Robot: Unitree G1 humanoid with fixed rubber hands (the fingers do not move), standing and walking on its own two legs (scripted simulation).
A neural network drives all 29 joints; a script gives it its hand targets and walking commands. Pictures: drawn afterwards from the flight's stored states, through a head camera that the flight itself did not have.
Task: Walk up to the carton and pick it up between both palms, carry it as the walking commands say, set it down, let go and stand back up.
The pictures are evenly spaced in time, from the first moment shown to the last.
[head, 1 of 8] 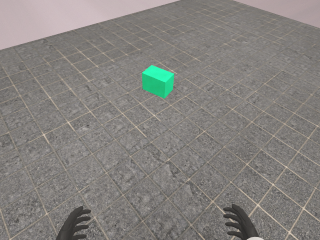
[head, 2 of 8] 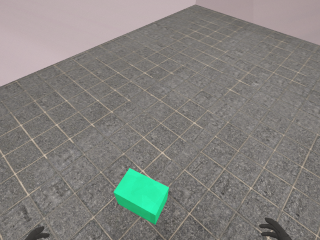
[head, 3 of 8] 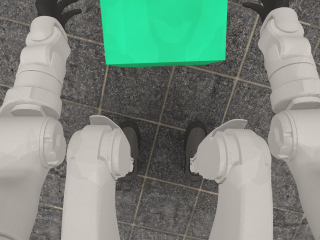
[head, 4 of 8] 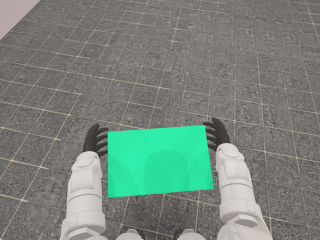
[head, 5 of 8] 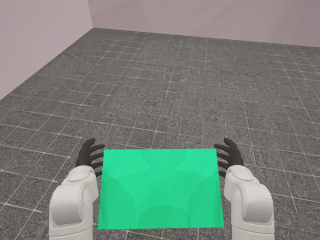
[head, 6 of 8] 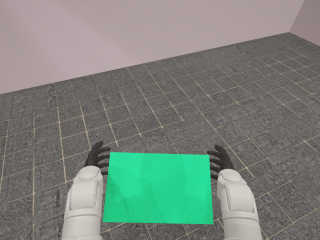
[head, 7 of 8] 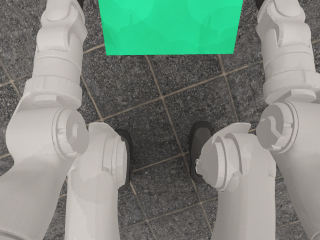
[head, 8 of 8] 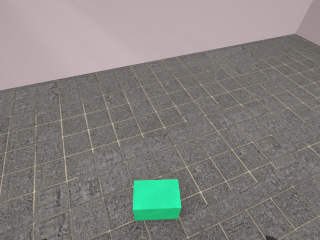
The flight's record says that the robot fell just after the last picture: no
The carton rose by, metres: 0.69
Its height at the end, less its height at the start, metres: +0.00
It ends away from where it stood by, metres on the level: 0.18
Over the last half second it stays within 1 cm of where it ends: yes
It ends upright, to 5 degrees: yes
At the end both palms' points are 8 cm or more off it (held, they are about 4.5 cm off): yes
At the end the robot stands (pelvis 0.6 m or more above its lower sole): yes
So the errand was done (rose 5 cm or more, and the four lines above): yes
